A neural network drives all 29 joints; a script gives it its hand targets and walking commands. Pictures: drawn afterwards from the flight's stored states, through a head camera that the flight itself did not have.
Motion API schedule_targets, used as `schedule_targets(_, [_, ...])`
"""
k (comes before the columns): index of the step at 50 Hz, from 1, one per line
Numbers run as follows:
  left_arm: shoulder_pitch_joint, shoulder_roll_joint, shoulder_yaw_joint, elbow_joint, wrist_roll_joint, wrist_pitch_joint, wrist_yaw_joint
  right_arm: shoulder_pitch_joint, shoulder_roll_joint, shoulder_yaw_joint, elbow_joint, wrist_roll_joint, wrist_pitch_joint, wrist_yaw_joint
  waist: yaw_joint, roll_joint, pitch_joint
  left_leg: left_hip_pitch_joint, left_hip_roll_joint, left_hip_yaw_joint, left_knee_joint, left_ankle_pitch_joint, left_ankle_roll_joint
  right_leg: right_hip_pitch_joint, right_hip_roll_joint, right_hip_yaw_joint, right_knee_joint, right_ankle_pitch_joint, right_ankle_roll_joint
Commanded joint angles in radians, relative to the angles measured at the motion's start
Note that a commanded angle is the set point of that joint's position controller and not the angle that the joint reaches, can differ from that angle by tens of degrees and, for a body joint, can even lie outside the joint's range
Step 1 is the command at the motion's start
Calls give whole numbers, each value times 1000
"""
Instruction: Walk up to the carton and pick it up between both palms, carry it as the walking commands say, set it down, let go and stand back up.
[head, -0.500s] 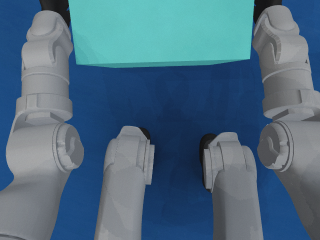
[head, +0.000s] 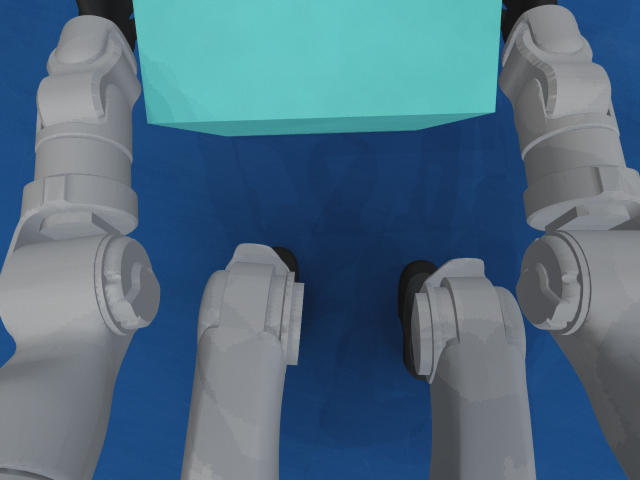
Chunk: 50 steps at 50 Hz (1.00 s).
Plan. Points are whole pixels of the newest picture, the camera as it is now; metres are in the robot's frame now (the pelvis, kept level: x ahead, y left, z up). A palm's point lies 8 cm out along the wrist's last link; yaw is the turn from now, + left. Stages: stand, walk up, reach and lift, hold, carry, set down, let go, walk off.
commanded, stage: set down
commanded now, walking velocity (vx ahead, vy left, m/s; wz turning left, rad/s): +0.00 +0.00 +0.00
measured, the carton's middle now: (318, 33) +0.55 +0.07 -0.24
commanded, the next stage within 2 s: none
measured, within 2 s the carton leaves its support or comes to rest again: neither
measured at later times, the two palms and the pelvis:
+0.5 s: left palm (109, 30) +0.51 +0.27 -0.16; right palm (519, 10) +0.55 -0.12 -0.16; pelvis +0.00 +0.00 -0.01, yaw +1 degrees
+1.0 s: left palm (110, 30) +0.51 +0.27 -0.16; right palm (518, 8) +0.56 -0.12 -0.16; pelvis -0.01 +0.00 -0.02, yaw +1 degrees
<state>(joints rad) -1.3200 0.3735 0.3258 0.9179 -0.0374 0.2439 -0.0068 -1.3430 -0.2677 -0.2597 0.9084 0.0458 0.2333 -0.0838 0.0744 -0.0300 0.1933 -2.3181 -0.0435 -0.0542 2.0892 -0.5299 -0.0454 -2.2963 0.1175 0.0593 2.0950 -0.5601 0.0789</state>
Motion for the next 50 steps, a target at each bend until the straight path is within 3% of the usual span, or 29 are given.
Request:
schedule_targets(1, [-532,-841,-365,-132,-106,-29,-270,-568,860,359,-129,85,-36,216,54,-47,-1096,554,-21,129,-156,330,34,515,8,-152,-126,266,-61])
schedule_targets(11, [-536,-831,-355,-108,-108,-43,-268,-524,840,314,-69,57,-41,222,29,-30,-1020,527,-20,114,-148,310,31,459,4,-148,-111,237,-71])
schedule_targets(37, [-530,-758,-287,-26,-59,-39,-274,-481,770,236,17,-18,-26,222,17,-40,-860,454,-6,115,-123,181,36,426,-5,-137,-96,116,-71])
schedule_targets(45, [-496,-621,-241,0,-42,-58,-237,-451,631,191,38,-42,-43,190,16,-33,-872,477,4,119,-122,173,26,445,-11,-138,-96,105,-62])
schedule_targets(50, [-438,-395,-175,51,-35,-96,-170,-389,414,141,66,-52,-73,135,16,-21,-899,509,16,124,-127,180,14,486,-22,-135,-97,122,-49])
